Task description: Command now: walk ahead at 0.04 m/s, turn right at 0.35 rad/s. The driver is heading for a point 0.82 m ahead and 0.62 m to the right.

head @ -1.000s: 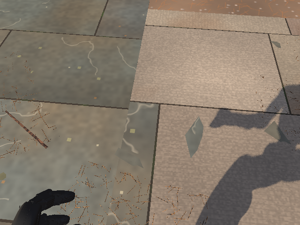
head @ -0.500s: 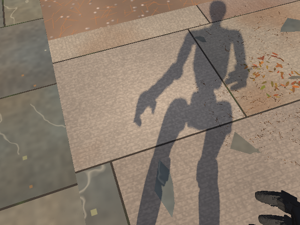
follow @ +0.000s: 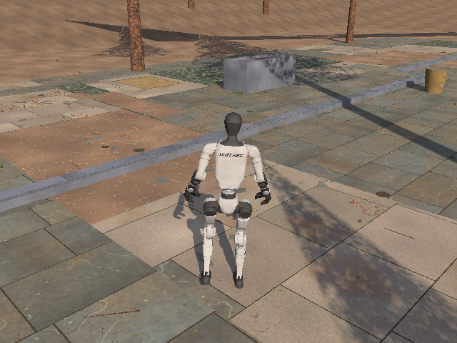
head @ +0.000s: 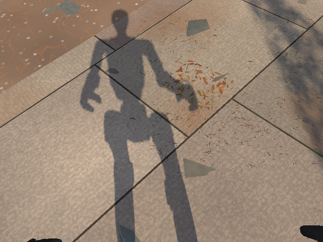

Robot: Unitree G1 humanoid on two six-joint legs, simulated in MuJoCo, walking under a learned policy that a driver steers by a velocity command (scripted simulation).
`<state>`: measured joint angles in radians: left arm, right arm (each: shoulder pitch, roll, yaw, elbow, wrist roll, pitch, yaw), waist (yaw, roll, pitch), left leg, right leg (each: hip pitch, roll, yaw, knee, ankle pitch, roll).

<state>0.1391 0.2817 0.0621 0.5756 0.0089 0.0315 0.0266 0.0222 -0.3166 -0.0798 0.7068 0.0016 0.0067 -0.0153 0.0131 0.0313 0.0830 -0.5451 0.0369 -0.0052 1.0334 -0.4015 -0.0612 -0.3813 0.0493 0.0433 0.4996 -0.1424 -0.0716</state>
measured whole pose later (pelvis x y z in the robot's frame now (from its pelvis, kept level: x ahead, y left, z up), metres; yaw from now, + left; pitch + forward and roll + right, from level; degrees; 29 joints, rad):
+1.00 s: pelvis +0.58 -0.13 -0.01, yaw -36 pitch +3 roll +0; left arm 0.46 0.34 0.07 0.82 0.00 -0.07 -0.01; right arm -0.01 -0.28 0.01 0.58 -0.04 -0.05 0.03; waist 0.11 0.00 0.03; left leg -0.70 0.10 -0.05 0.60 0.00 -0.04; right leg 0.13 0.16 0.26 0.27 -0.41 -0.16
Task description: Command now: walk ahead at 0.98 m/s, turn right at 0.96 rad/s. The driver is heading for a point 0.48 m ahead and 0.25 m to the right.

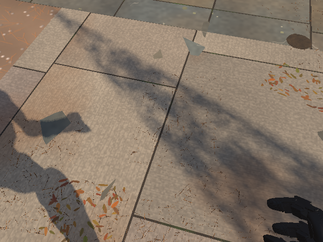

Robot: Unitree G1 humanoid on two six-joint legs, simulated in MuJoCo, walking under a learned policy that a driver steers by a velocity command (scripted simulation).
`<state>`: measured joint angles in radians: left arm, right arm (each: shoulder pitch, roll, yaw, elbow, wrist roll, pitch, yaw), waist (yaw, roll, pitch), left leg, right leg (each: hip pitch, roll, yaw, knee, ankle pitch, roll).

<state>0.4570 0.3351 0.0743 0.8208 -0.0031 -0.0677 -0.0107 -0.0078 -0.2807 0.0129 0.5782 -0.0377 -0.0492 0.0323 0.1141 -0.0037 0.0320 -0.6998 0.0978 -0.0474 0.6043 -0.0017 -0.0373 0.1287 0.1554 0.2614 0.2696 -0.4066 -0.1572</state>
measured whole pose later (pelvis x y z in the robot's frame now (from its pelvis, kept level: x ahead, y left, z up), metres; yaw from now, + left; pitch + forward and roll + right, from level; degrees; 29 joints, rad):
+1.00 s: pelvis +0.76 -0.19 -0.01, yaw -40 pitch +2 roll +1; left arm 0.25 0.27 0.05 0.83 -0.01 -0.01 0.03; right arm 0.06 -0.23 -0.02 0.66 -0.04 -0.11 0.02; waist 0.03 0.02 0.05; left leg -0.50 -0.05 0.05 0.52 -0.05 0.07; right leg -0.27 0.16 0.15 1.07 -0.59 -0.01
